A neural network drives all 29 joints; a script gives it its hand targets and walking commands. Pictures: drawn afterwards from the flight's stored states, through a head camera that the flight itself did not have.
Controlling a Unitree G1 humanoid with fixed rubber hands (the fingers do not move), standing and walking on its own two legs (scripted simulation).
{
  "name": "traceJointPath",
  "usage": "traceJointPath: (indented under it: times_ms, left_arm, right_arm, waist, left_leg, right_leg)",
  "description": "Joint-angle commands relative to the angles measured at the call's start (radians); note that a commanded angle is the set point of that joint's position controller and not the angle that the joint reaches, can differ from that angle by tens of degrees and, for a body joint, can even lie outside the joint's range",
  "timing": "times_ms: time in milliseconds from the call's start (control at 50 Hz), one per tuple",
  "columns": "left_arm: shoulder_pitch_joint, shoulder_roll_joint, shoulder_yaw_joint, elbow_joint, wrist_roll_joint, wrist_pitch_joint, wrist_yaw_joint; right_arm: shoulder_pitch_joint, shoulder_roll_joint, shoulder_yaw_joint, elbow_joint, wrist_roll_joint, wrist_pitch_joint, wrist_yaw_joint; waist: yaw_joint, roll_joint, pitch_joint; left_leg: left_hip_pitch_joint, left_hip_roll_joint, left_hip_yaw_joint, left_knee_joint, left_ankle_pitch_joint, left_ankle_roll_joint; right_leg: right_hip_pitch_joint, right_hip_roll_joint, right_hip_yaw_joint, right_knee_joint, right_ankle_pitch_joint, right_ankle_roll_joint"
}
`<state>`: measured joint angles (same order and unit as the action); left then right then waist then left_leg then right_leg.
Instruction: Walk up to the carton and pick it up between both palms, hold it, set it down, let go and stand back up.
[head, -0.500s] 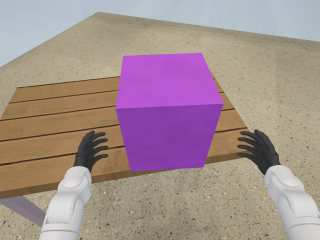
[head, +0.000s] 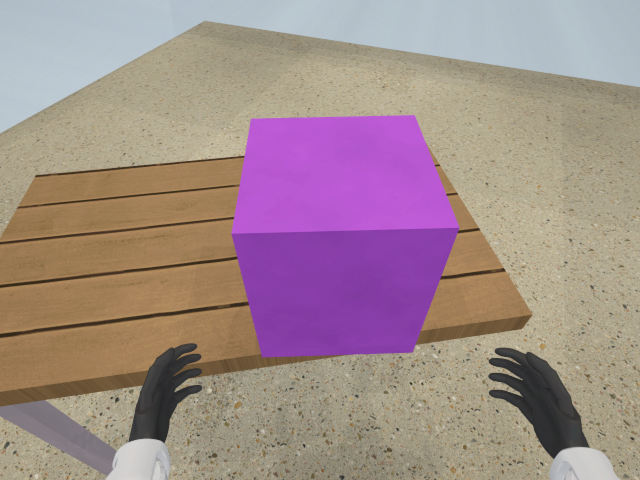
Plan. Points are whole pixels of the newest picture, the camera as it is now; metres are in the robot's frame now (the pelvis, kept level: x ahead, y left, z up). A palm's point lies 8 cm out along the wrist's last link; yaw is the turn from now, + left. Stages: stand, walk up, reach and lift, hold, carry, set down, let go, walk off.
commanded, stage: set down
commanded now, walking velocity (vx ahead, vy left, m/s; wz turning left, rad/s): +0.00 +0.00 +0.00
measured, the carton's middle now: (335, 240) +0.44 +0.01 +0.05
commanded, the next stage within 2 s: none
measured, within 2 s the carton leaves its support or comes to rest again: neither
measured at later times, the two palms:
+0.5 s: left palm (149, 465) +0.15 +0.22 -0.02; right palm (545, 475) +0.15 -0.22 -0.02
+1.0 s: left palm (156, 475) +0.15 +0.22 -0.05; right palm out of the picture +0.13 -0.22 -0.06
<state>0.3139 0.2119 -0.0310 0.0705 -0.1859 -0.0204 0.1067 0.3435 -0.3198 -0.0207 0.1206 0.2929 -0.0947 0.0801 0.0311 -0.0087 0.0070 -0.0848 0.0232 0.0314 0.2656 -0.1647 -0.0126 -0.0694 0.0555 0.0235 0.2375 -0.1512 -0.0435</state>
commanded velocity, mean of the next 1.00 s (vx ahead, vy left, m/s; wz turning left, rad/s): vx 0.00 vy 0.00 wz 0.00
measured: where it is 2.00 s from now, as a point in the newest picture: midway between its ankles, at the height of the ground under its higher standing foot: outside the picture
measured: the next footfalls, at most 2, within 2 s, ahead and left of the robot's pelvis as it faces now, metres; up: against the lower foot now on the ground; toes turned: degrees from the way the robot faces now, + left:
none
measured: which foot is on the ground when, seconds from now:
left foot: down 0.00-1.00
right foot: down 0.00-1.00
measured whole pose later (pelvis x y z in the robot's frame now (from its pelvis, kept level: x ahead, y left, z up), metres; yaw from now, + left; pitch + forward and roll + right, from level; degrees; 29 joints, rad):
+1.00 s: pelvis +0.00 +0.01 +0.00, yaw -2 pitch +1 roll +0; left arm 0.36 0.20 -0.02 0.12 -0.10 0.36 0.09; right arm 0.39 -0.19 -0.02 0.29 0.12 0.11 0.07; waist 0.05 -0.03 0.01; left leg -0.11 0.02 0.08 0.27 -0.18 0.00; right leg -0.13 0.05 0.07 0.27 -0.16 -0.03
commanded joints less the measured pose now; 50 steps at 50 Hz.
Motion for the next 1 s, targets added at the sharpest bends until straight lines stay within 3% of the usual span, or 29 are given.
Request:
traceJointPath:
  times_ms: [0,100,200,300,480,760,980]
  left_arm:
    - [-0.152,0.103,0.015,-0.156,-0.014,-0.086,0.018]
    - [-0.106,0.117,0.022,-0.210,0.003,-0.024,0.024]
    - [-0.005,0.091,0.064,-0.188,0.054,0.080,-0.007]
    - [0.026,0.077,0.054,-0.216,0.065,0.146,-0.023]
    - [0.010,0.086,0.030,-0.224,0.053,0.174,0.002]
    - [0.034,0.080,0.040,-0.155,0.081,0.260,-0.007]
    - [-0.038,0.065,0.052,-0.108,0.105,0.373,-0.013]
  right_arm:
    - [-0.134,-0.132,-0.066,-0.150,-0.021,-0.063,0.001]
    - [-0.099,-0.140,-0.061,-0.159,-0.019,-0.048,-0.008]
    - [-0.004,-0.103,-0.043,-0.103,-0.033,-0.006,-0.019]
    - [0.021,-0.081,-0.045,-0.116,-0.056,0.034,-0.019]
    - [0.019,-0.053,-0.079,-0.115,-0.114,0.074,0.008]
    - [0.062,-0.012,-0.055,-0.019,-0.148,0.108,-0.003]
    - [-0.004,-0.001,-0.058,0.031,-0.173,0.183,-0.011]
  waist:
    - [0.011,-0.013,-0.086]
    - [0.013,-0.024,-0.144]
    - [0.011,-0.023,-0.126]
    - [0.004,-0.015,-0.084]
    - [0.021,0.001,-0.024]
    - [0.016,-0.013,-0.071]
    - [0.024,0.002,-0.068]
  left_leg:
    - [-0.003,-0.005,0.010,-0.016,0.092,-0.037]
    - [-0.027,-0.014,0.024,-0.008,0.141,-0.030]
    - [0.004,-0.021,0.015,-0.019,0.214,-0.028]
    - [0.029,-0.015,0.011,-0.033,0.202,-0.037]
    - [0.011,-0.001,0.027,-0.036,0.084,-0.044]
    - [0.027,-0.010,0.040,-0.015,0.146,-0.041]
    - [0.029,-0.008,0.045,-0.006,0.146,-0.042]
  right_leg:
    - [0.001,-0.048,0.038,-0.020,0.144,0.031]
    - [0.058,-0.030,0.042,0.023,0.273,0.045]
    - [0.083,-0.041,0.060,0.007,0.354,0.049]
    - [0.029,-0.040,0.055,-0.024,0.271,0.040]
    - [-0.083,-0.035,0.040,-0.038,0.068,0.033]
    - [-0.068,-0.029,0.050,-0.018,0.145,0.047]
    - [-0.080,-0.019,0.046,0.004,0.162,0.046]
